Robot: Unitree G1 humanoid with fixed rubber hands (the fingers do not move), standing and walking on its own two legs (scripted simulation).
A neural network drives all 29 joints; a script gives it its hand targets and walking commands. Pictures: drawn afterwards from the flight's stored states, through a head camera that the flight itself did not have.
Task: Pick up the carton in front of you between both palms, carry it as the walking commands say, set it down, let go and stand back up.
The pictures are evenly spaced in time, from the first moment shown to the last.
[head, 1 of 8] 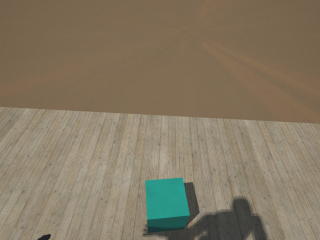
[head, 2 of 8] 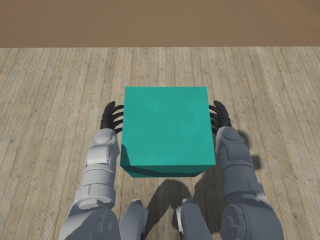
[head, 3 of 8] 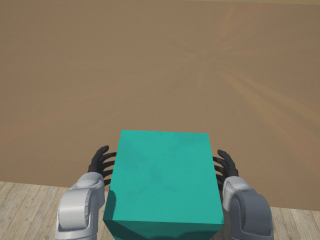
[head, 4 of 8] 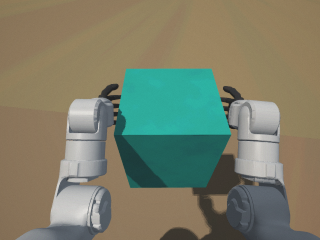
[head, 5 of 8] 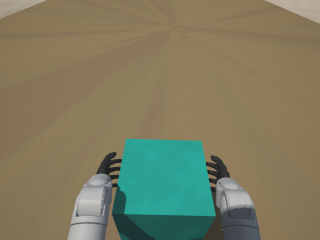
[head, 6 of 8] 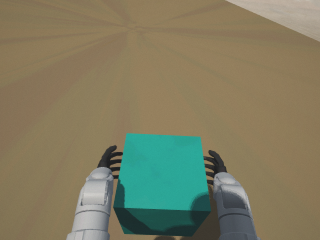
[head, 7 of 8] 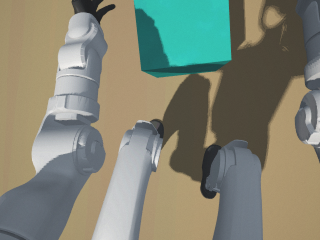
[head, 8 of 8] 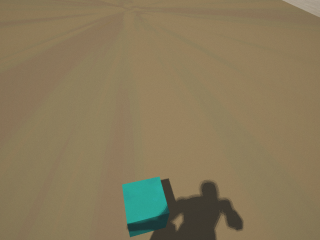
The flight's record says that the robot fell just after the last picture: no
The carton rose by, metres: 1.04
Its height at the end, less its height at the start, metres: +0.30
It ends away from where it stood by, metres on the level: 5.27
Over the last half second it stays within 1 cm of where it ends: yes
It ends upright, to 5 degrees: yes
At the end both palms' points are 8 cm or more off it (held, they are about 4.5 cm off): yes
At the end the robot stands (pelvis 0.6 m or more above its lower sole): yes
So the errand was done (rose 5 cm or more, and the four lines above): yes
